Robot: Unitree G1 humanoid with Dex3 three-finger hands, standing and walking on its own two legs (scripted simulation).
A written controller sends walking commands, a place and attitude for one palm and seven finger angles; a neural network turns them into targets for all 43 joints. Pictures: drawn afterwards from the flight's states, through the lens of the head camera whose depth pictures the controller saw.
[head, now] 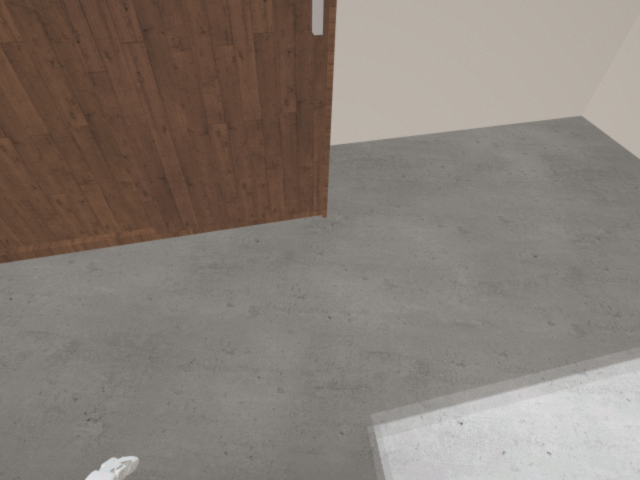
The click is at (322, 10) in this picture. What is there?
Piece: wardrobe's sliding door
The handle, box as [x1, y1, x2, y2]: [312, 0, 323, 34]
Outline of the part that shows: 312,0 312,32 314,34 322,34 323,0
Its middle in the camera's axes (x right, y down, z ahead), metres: -0.02 -0.68 +1.10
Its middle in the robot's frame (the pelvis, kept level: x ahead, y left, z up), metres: +1.29 +0.10 +0.13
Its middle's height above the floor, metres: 0.90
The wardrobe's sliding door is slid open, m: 0.00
